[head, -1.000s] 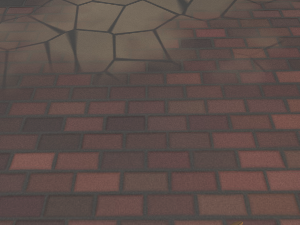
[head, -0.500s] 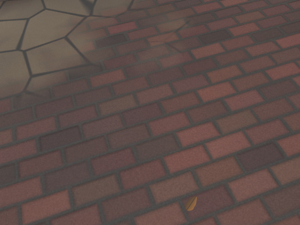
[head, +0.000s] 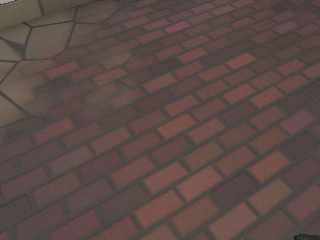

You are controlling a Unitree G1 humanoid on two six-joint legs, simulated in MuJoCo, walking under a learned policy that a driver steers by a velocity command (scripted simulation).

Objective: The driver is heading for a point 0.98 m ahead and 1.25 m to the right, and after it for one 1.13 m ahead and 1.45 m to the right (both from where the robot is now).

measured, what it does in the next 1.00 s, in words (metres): walks ahead, turning right: right foot, then left foot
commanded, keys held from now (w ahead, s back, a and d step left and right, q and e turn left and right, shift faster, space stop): w+e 0.94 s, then w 0.06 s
